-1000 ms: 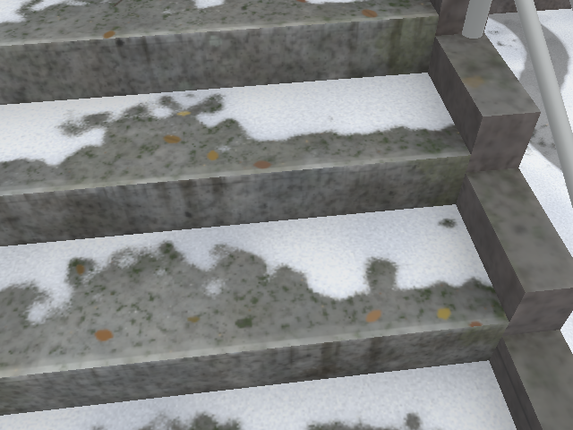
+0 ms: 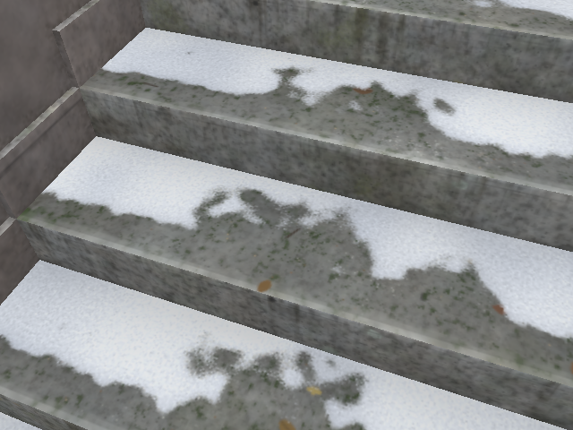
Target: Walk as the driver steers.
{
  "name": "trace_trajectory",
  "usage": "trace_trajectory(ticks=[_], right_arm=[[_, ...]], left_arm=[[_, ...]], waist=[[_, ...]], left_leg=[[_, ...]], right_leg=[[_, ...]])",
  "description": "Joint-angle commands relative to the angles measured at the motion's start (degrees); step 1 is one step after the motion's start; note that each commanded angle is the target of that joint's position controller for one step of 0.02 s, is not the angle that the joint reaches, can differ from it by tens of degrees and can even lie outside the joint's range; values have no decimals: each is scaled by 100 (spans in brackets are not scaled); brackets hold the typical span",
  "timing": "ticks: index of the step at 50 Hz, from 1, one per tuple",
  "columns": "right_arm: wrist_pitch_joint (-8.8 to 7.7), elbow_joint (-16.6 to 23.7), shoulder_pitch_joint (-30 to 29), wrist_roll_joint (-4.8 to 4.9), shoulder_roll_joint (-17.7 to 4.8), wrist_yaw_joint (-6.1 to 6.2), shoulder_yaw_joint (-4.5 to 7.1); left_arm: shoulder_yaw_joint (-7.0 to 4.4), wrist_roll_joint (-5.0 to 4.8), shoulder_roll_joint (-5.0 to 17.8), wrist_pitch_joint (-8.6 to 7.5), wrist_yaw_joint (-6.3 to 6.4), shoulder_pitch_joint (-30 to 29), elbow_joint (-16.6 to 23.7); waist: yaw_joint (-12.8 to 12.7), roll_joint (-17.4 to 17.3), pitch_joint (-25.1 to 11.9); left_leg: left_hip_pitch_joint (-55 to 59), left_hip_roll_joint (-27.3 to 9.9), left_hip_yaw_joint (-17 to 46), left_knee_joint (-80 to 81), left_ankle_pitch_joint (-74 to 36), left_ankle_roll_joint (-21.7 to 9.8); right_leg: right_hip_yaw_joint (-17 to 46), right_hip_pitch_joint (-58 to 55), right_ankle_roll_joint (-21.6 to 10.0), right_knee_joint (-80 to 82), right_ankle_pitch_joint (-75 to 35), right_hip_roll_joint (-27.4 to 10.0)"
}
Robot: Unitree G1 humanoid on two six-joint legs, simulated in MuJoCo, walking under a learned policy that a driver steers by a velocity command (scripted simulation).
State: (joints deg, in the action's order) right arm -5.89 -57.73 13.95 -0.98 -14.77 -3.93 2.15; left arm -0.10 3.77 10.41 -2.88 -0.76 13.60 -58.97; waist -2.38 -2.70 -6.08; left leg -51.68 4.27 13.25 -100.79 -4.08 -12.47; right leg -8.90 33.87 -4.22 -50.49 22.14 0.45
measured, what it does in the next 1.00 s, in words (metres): climbs: left foot 0.15 m higher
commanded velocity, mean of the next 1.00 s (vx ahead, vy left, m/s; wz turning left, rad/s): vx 0.41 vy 0.00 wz -0.23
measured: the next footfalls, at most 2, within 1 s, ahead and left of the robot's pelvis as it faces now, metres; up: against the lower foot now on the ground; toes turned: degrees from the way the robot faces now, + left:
left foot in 0.42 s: +0.45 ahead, +0.11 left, +0.15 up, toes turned +6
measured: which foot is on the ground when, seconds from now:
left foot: up 0.00-0.40, down 0.42-1.00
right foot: down 0.00-0.46, up 0.48-1.00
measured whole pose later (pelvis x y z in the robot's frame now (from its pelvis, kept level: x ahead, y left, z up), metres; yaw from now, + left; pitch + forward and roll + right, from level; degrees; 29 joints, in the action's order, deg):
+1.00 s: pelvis +0.52 +0.02 +0.20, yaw -15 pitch +6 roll +0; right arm -5.4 -63.0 22.1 -6.8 -6.8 -3.0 -1.6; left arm 0.8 1.0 7.0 0.3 -3.3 -0.5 -47.9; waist -0.5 -0.4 -7.5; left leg -1.1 -1.6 -21.3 -16.2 20.3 -1.3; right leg -1.4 70.7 -8.0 -92.6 14.3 -3.4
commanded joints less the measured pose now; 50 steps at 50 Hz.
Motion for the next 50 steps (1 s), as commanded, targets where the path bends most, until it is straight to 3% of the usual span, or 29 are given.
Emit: trace_trajectory(ticks=[1,2,4,6,9,10,11,14,16,17,18,19,20,21,22,23,24,25,26,27,29,30,33,35,38,43,47,48,50], right_arm=[[29,376,102,-4,573,11,-309],[11,461,-86,40,349,-63,-230],[9,539,-412,-69,143,-147,-186],[100,646,-833,-31,391,-152,-318],[128,984,-1514,-15,523,46,-489],[190,1833,-1995,-112,921,329,-437],[241,1959,-2250,-4,689,418,-421],[399,2503,-2599,-14,628,393,-403],[503,2516,-2680,-115,725,346,-479],[526,2448,-2626,-2,788,287,-461],[542,2385,-2242,75,919,282,-463],[516,2252,-1641,126,771,312,-369],[817,2793,-2677,68,926,-123,-522],[728,2413,-1529,63,211,-102,-192],[620,1701,-484,121,4,-9,-199],[707,1237,858,-162,-289,86,-72],[648,696,1917,-449,-617,162,68],[404,397,1664,-433,-700,231,139],[309,261,1036,-244,-196,247,36],[277,348,172,-154,328,163,-90],[272,308,-737,-253,1014,114,-298],[241,240,-817,-380,1012,105,-319],[-39,359,-863,-320,685,210,-215],[0,171,-174,-430,488,176,-181],[75,-194,722,-629,185,109,-180],[92,-482,1164,-790,282,195,-280],[28,-432,1139,-716,386,166,-342],[-11,-430,973,-681,243,139,-311],[-102,-140,740,-372,-332,49,-163]], left_arm=[[162,129,-365,-213,-19,-371,21],[86,50,-88,-256,-74,-354,134],[110,157,-21,-319,-109,-174,181],[124,244,-31,-221,-101,1292,-399],[241,589,-211,-122,-138,2255,-853],[67,-589,166,-445,92,1707,-548],[113,-647,158,-594,175,1580,-512],[-73,-465,388,-595,372,2012,-560],[-209,-579,440,-366,485,2366,-517],[-172,-546,266,-297,492,2354,-442],[-160,-508,353,-272,455,2022,-306],[-180,-436,509,-272,411,2036,-178],[50,370,517,-429,-579,2048,-538],[-289,133,1149,-521,-807,1253,-188],[-207,248,682,-600,-962,2422,-326],[-223,91,689,-529,-966,2500,-428],[-264,-86,444,-356,-1060,2160,-471],[-402,-239,555,-342,-952,1658,-346],[-395,-231,377,-385,-718,1449,-374],[-290,-255,64,-459,-560,1278,-362],[-111,-368,-402,-435,-464,941,-204],[-90,-376,-376,-326,-480,958,-130],[-193,-281,-80,-346,-643,607,20],[-246,-314,101,-386,-708,387,-51],[-262,-435,123,-375,-417,-235,191],[-115,-409,16,-163,-192,-1347,1121],[23,-277,-98,150,-188,-1811,1550],[107,-244,-220,251,-210,-2130,1686],[149,-255,-218,495,-323,-2410,1720]], waist=[[602,17,179],[543,243,202],[498,606,318],[-27,907,385],[-215,567,724],[517,184,1501],[453,61,1458],[242,616,1422],[-153,847,968],[-199,669,821],[121,923,528],[399,946,1],[808,2335,-508],[1185,1378,-447],[837,514,-1765],[1420,-113,-2008],[1572,-370,-1568],[1223,-96,-568],[920,-128,61],[628,278,87],[10,790,270],[-204,735,146],[-480,135,128],[-217,-258,226],[147,-169,183],[348,39,215],[184,45,11],[36,46,185],[62,-249,230]], left_leg=[[-1676,-383,255,-227,-247,-152],[-1548,-362,-295,-70,58,-27],[-1329,-514,-667,145,-207,220],[-2961,-388,-799,-1571,551,96],[-4942,-421,-458,-1717,919,-273],[-3534,-928,-1189,-989,1844,538],[-3311,-893,-1459,-1070,2017,757],[-3433,-1194,-1715,-29,2469,927],[-1717,-1257,-2153,1879,2602,711],[-866,-973,-2594,2599,2633,589],[338,-564,-2797,3041,2938,367],[1319,-126,-2983,3316,2917,215],[1865,-55,-2279,3606,2284,366],[2219,47,-2100,4634,1945,289],[4890,-570,-698,4339,1484,-212],[6235,-1327,1406,6127,1771,-587],[5893,-2049,3403,7645,3042,-812],[4746,-2164,3000,7873,4373,-232],[3663,-2236,2504,7907,4217,-143],[3122,-2265,1932,7727,3573,-77],[2318,-2129,513,7688,2405,461],[2294,-1972,-198,7708,1976,722],[1965,-1371,-2052,8194,1164,973],[2513,-1644,-1952,8231,269,495],[4187,-1929,-1895,7939,-1494,436],[5958,-2144,-2145,8099,-2263,102],[5491,-1907,-2829,8670,-2460,176],[5440,-2154,-2779,8876,-2812,275],[4768,-2252,-3128,8860,-4106,241]], right_leg=[[2147,-983,-211,2906,-440,-1125],[1540,-982,-306,3133,-546,-957],[1185,-740,-382,3504,-730,-828],[1585,-2048,-814,3375,-792,-1092],[1942,-3766,-1012,3348,-742,-1472],[1956,-2062,-656,3917,-158,-1483],[1916,-1800,-695,4113,23,-1389],[1698,-2909,-713,4533,-487,-1344],[1086,-3427,-828,5211,-2371,-1369],[841,-3463,-856,5218,-3112,-1228],[447,-3382,-728,4650,-6057,-1273],[480,-3582,-715,3745,-8662,-1465],[936,-3429,-1353,3882,-10534,-2128],[582,-4008,-1057,2715,-10607,-1798],[1068,-1870,-854,1216,-9011,-1291],[1516,-488,-618,-145,-4485,-505],[2382,536,-413,-3249,-2109,124],[2731,1350,-393,-4799,-2276,-21],[2765,1515,-454,-5374,-2570,-33],[2742,1586,-500,-5991,-2674,-65],[2680,1865,-773,-6132,-2679,-241],[2591,2087,-880,-5932,-2928,-318],[1824,1607,-767,-5402,-2760,-458],[1558,2530,-705,-7307,-1969,-184],[1980,4059,-737,-7609,-1567,107],[1758,5849,-772,-7418,-939,75],[983,4640,-426,-4786,-1794,-454],[915,4351,-323,-4013,-1370,-675],[49,2908,-188,-2921,236,-311]])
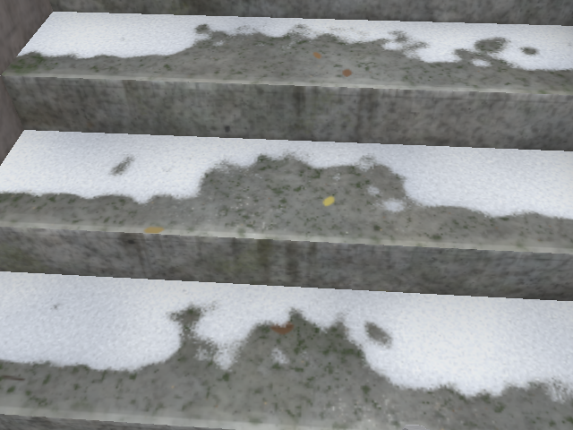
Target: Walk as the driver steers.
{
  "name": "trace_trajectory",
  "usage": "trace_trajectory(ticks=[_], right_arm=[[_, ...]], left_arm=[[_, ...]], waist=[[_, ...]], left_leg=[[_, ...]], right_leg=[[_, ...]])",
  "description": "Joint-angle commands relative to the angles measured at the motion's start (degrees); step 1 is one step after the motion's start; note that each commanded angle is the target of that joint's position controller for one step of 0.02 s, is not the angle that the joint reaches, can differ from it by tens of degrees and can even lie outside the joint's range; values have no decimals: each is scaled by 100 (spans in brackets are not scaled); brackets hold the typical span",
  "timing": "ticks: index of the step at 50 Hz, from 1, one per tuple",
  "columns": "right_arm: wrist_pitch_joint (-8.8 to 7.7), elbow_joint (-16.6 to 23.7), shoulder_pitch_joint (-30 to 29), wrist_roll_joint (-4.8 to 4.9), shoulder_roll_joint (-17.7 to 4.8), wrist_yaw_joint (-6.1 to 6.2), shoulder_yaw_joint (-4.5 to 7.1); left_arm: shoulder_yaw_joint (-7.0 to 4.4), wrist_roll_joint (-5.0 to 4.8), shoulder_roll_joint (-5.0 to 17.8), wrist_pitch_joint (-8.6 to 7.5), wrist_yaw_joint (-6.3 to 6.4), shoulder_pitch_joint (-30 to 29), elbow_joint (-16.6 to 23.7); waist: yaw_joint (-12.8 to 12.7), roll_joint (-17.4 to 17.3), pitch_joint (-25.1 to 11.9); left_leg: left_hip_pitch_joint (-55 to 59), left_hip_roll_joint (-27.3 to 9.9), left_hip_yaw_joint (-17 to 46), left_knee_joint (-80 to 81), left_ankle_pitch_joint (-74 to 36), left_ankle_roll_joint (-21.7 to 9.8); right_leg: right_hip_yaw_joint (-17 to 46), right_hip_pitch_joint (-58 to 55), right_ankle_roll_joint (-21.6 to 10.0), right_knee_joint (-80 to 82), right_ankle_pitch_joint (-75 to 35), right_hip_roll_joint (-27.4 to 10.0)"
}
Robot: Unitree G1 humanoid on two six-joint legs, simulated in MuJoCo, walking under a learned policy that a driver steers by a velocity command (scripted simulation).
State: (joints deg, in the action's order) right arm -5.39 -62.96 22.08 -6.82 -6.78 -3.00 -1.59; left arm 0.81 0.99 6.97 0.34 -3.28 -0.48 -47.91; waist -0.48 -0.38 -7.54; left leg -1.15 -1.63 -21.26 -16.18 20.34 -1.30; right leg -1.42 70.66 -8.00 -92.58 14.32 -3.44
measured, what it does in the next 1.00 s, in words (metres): climbs, turning right: right foot 0.15 m higher, then left foot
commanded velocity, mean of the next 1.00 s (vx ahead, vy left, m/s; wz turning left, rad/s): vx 0.03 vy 0.00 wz -0.34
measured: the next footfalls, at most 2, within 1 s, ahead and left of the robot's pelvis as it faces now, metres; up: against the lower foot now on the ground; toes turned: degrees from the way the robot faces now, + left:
right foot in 0.06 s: +0.22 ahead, -0.13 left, +0.15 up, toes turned -13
left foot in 0.58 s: +0.22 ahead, +0.10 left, +0.15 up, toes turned -15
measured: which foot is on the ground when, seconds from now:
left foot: down 0.00-0.10, up 0.12-0.56, down 0.58-1.00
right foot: up 0.00-0.04, down 0.06-1.00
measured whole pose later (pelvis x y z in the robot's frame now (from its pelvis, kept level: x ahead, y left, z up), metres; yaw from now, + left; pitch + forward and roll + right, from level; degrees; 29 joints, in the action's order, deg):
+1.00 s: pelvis +0.18 +0.01 +0.14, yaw -17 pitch +2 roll +1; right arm -4.8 -39.4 2.4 -0.7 -8.0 -0.9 0.6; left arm -1.9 -0.3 12.3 -4.2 -0.1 7.4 -45.4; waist -1.8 2.0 -0.4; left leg -16.2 1.8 -2.7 -34.1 20.0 -2.2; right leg 4.9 22.7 0.9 -35.3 14.6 1.1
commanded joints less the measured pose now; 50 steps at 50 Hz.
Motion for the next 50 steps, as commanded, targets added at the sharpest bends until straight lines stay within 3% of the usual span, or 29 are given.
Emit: trace_trajectory(ticks=[1,3,4,5,6,7,8,10,11,12,13,14,15,17,19,20,23,25,27,29,30,31,32,34,35,39,48,49,50], right_arm=[[-306,617,8,380,-1379,69,279],[-373,790,-272,347,-1772,54,433],[-391,938,-222,358,-1599,40,443],[-361,1086,14,256,-1399,3,409],[-220,1549,-1138,381,-1361,-48,491],[-33,1720,-1339,674,-1238,-204,489],[25,1646,-1304,675,-1092,-214,518],[-27,1402,-699,404,-486,26,312],[-22,1459,-735,336,-535,175,303],[8,1452,-690,386,-748,250,343],[-12,1375,-638,424,-910,317,364],[-22,1432,-914,432,-1039,362,399],[13,1636,-1285,416,-1290,427,456],[57,1962,-1834,448,-1334,497,497],[71,1999,-1897,417,-1344,557,527],[38,1884,-1652,383,-1329,546,559],[76,1998,-1468,366,-1086,407,485],[123,2228,-1579,394,-990,337,431],[91,2474,-1757,508,-946,273,402],[12,2580,-1693,685,-845,165,358],[-91,2680,-1821,631,-1225,181,424],[-178,2829,-2483,751,-1434,33,425],[-201,2872,-2581,701,-1001,-73,326],[-173,2796,-2573,896,-641,-193,200],[-161,2688,-2443,947,-755,-197,237],[-154,2594,-2291,641,-856,-76,318],[-70,2808,-2085,610,-703,0,423],[79,2587,-1375,580,-651,445,410],[141,2538,-1392,610,-655,602,394]], left_arm=[[-47,25,270,60,-121,-561,534],[-193,-131,558,-244,-19,458,332],[-295,-134,916,-352,172,893,225],[-417,-55,1312,-333,327,1267,308],[-491,379,1633,-254,373,2154,279],[-676,445,2015,-239,427,2272,167],[-668,343,1897,-321,461,1900,60],[-423,51,1075,-467,336,795,-131],[-262,6,696,-500,258,285,-67],[-150,18,383,-522,198,0,-32],[-126,-9,322,-582,212,-158,74],[-136,-42,449,-647,264,-190,137],[-208,69,741,-677,254,53,110],[-381,38,1276,-746,218,289,301],[-408,-56,1247,-768,225,689,382],[-388,-101,1224,-861,215,436,593],[-357,-160,1146,-909,225,-74,989],[-332,-205,1023,-895,168,193,1012],[-271,-285,936,-822,116,413,1020],[-252,-354,882,-644,-10,574,807],[-280,-285,797,-615,8,1122,659],[-176,-108,505,-587,-15,1282,807],[-316,-43,979,-561,23,860,657],[-336,-139,963,-446,105,578,577],[-312,-121,905,-411,118,369,645],[-299,-108,951,-566,133,83,726],[-338,-112,951,-621,217,333,672],[-330,-172,717,-480,401,1058,604],[-345,-141,813,-395,516,1010,584]], waist=[[-241,-720,427],[-685,-737,269],[-638,-222,-294],[-529,436,-1515],[-1015,1240,-1646],[-1164,999,-1591],[-956,829,-869],[2,174,110],[342,-105,64],[493,-45,-174],[454,1,-357],[348,-48,-526],[291,-377,-612],[154,-48,-445],[-54,261,-436],[88,435,-278],[234,342,-135],[78,411,13],[-48,502,51],[124,409,63],[-161,-132,-100],[-518,-1218,-191],[-364,-398,-132],[-257,-223,74],[-151,-260,331],[48,-277,271],[-5,-101,-59],[103,-539,-410],[123,-240,-204]], left_leg=[[63,-1727,210,91,-8072,-733],[235,-1823,263,-974,-9348,-663],[-675,-1486,282,-1896,-8943,-287],[-2040,-851,564,-2892,-6171,-44],[-3542,265,1241,-4575,-67,119],[-3951,476,2792,-7056,-309,-24],[-4438,464,3417,-7998,-772,-135],[-4703,238,3477,-8131,-1546,-311],[-4547,156,3393,-7988,-1398,-365],[-4566,140,3371,-8023,-1272,-345],[-4712,108,3383,-7933,-1133,-178],[-4807,117,3265,-7879,-1076,-18],[-4773,-3,3143,-7214,-1210,325],[-4653,-52,2689,-6782,-77,657],[-4654,-70,2753,-6446,19,800],[-4161,-155,2649,-6395,-363,788],[-3042,-127,2348,-5593,-792,895],[-2951,-134,2362,-4397,-189,926],[-2908,-150,2381,-3022,543,859],[-1853,-57,2181,-1373,-834,441],[-1349,-539,2851,-1333,-2066,-375],[-996,-1198,4339,-934,-2118,-1483],[-1112,-1264,4633,-950,-1318,-1365],[-1404,-1000,4222,-917,-433,-700],[-1571,-912,3999,-718,34,-472],[-1067,-700,3196,-743,-216,-461],[-521,-429,2494,-1325,-2070,-515],[-255,-441,2367,-1327,-2877,-262],[-393,-357,2345,-1372,-3061,-194]], right_leg=[[-921,-1303,303,1409,943,391],[-688,-2537,134,2679,-90,848],[78,-4053,-410,2885,-2328,745],[1680,-6072,-1034,3719,-2457,389],[4038,-6888,-1448,5919,-1009,-461],[5247,-6275,-1425,6745,307,-814],[4797,-5292,-1249,6838,1376,-639],[3643,-3603,-970,6504,2060,-92],[3206,-3104,-848,6488,1805,179],[2990,-3130,-737,6656,1463,281],[2747,-3369,-657,6658,888,284],[2403,-3535,-594,6530,373,333],[2288,-3621,-523,6548,190,338],[2268,-3751,-608,7006,3,127],[2575,-4163,-650,7071,212,-32],[2442,-3998,-555,7135,130,-67],[2087,-3525,-404,6951,-28,162],[2340,-4228,-538,6732,-334,-98],[2721,-5002,-594,6295,-490,-367],[2616,-4801,-344,6044,-383,-102],[2184,-4436,100,5539,98,263],[964,-3606,898,5273,535,851],[950,-3597,1225,5134,405,543],[908,-4036,1359,5467,-11,258],[835,-4130,1230,5640,-10,264],[574,-4181,734,5955,-297,263],[537,-4373,545,5864,-1161,204],[859,-4925,676,6000,-1999,94],[860,-5031,713,5956,-2242,86]])
Over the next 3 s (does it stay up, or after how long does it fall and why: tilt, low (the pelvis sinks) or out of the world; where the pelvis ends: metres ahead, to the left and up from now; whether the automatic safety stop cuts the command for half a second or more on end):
stays up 0.52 -0.14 0.26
